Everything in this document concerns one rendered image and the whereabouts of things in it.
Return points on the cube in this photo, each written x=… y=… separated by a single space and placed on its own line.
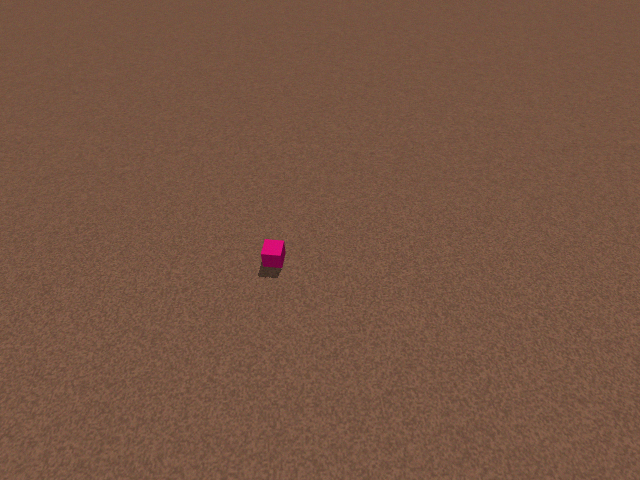
x=273 y=253

